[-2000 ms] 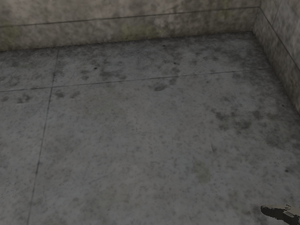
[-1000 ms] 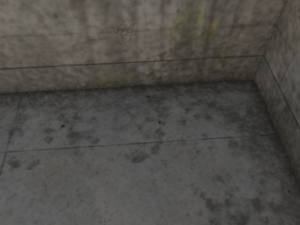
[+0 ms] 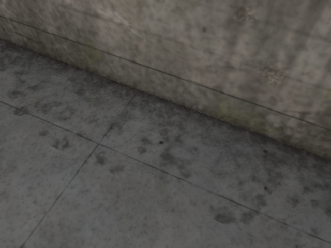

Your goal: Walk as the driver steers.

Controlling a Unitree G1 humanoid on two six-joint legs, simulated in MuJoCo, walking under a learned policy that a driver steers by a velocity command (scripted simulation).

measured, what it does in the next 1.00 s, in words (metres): steps on the spot: right foot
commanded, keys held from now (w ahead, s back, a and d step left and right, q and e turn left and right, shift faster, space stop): no key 0.50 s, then w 0.16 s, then no key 0.16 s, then e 0.18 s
